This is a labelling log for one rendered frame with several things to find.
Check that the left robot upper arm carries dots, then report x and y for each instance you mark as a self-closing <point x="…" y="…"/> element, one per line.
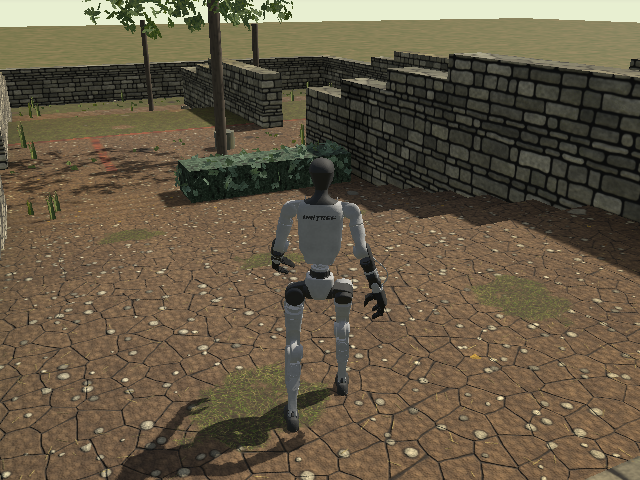
<point x="288" y="211"/>

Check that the left robot hand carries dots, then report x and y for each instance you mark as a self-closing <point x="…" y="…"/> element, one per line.
<point x="285" y="261"/>

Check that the right robot shin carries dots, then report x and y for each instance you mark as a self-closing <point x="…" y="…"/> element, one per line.
<point x="342" y="354"/>

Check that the right robot hand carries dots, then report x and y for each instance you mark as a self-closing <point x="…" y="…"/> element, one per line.
<point x="381" y="302"/>

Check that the robot left forearm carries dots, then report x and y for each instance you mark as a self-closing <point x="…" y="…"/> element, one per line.
<point x="276" y="256"/>

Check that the right robot upper arm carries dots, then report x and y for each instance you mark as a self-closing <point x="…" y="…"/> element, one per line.
<point x="352" y="212"/>

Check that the left robot shin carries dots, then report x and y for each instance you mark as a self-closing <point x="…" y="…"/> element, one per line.
<point x="292" y="381"/>

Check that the robot right forearm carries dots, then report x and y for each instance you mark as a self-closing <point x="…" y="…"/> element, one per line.
<point x="370" y="271"/>

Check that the robot shin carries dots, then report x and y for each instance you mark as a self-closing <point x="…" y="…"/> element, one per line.
<point x="292" y="381"/>
<point x="342" y="354"/>

